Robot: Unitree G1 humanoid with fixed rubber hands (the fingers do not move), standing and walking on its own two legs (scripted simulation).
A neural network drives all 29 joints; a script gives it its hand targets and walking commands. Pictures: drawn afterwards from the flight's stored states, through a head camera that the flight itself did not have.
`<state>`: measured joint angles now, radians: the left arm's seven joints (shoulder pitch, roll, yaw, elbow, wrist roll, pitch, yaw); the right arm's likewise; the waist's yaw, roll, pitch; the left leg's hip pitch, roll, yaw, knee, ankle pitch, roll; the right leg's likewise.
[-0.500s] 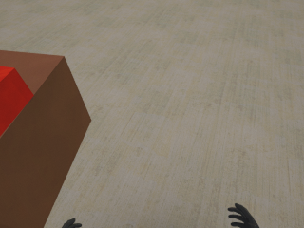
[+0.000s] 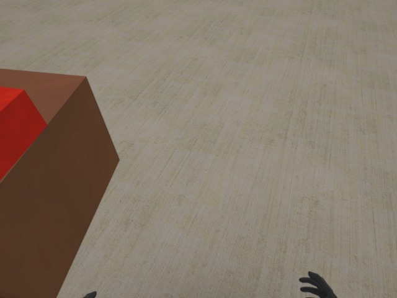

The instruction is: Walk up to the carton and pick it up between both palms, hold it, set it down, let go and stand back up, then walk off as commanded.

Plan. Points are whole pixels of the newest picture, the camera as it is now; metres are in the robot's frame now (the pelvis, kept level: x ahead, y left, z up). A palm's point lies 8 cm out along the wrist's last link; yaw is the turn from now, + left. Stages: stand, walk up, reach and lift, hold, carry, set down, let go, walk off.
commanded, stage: stand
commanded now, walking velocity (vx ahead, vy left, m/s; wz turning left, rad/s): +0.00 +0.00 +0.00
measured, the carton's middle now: out of the picture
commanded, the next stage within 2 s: none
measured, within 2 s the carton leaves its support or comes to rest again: neither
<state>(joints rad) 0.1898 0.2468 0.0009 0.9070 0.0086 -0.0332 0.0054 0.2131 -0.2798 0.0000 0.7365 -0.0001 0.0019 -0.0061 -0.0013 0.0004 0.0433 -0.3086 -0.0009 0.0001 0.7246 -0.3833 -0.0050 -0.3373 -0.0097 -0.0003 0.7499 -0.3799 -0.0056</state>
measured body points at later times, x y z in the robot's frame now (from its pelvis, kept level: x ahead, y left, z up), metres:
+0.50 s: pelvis -0.02 +0.01 +0.00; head -0.02 +0.01 +0.45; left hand +0.06 +0.27 -0.13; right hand +0.09 -0.26 -0.12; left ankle +0.00 +0.13 -0.71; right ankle +0.01 -0.11 -0.71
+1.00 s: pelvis -0.03 +0.02 +0.00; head -0.02 +0.03 +0.45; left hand +0.04 +0.28 -0.14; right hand +0.08 -0.25 -0.11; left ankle +0.00 +0.13 -0.71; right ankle +0.01 -0.11 -0.71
